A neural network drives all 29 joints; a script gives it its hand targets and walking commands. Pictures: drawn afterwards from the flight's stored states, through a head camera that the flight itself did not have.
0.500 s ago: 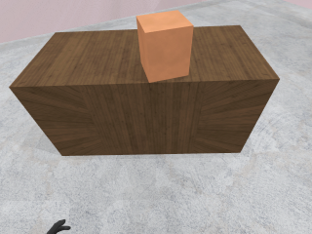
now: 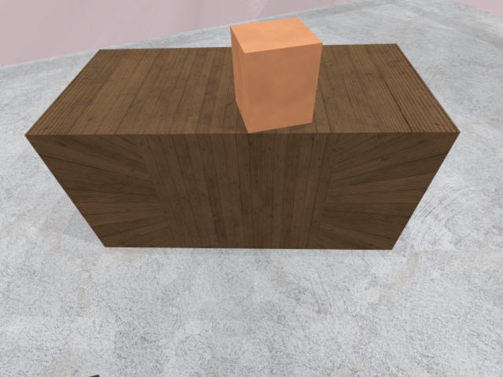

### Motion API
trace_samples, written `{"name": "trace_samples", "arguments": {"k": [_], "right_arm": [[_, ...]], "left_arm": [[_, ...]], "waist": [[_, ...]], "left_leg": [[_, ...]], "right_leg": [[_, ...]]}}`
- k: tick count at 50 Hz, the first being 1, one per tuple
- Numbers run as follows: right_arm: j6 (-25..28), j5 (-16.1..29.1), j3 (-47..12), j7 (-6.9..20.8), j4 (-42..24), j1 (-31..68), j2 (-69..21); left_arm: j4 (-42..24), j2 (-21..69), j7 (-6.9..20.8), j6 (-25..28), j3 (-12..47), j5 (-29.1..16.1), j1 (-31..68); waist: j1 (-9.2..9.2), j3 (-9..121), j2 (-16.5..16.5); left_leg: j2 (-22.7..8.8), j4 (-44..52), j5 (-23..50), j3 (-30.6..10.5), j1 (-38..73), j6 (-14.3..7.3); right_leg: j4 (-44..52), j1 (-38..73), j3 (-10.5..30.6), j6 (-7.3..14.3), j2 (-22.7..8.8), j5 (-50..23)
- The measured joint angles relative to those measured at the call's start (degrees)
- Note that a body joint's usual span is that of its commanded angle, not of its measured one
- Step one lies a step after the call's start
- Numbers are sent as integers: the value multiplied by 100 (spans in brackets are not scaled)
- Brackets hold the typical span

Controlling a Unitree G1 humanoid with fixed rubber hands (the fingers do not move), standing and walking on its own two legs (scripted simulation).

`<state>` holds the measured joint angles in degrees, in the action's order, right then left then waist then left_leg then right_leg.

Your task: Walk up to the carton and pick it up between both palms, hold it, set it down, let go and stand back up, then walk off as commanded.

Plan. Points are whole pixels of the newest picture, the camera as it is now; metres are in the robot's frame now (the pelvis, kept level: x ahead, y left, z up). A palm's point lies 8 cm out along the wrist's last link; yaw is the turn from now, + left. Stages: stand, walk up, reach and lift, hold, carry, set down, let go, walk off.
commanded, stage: stand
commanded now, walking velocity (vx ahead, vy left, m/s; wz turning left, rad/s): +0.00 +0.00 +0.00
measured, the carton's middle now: (272, 76) +0.95 -0.02 +0.02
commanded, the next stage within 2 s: none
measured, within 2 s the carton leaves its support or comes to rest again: neither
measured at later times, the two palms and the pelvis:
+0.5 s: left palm out of the picture +0.11 +0.33 -0.10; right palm out of the picture +0.11 -0.30 -0.10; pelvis +0.01 +0.01 +0.00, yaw +1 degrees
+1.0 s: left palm out of the picture +0.09 +0.33 -0.10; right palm out of the picture +0.11 -0.30 -0.10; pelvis +0.01 +0.01 +0.00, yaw +1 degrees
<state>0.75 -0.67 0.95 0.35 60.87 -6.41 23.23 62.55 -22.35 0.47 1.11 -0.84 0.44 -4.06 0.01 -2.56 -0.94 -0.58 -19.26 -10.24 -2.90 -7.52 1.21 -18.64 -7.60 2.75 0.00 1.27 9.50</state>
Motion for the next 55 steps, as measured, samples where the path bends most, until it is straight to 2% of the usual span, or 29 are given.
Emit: {"name": "trace_samples", "arguments": {"k": [28,46,55], "right_arm": [[16,4,-8,-65,-89,165,-45],[10,-10,6,-41,-13,42,18],[2,5,-17,-43,-46,147,20]], "left_arm": [[-17,20,-41,-54,-33,12,103],[-37,11,-1,-54,-82,22,-41],[9,-6,-36,-64,-89,9,8]], "waist": [[-22,13,42],[33,3,50],[-10,4,27]], "left_leg": [[148,25,-44,-52,142,-106],[150,67,-10,-56,93,-108],[145,58,-22,-52,101,-100]], "right_leg": [[19,176,-57,-97,-151,91],[66,131,-63,-97,-156,59],[34,127,-60,-94,-151,81]]}}
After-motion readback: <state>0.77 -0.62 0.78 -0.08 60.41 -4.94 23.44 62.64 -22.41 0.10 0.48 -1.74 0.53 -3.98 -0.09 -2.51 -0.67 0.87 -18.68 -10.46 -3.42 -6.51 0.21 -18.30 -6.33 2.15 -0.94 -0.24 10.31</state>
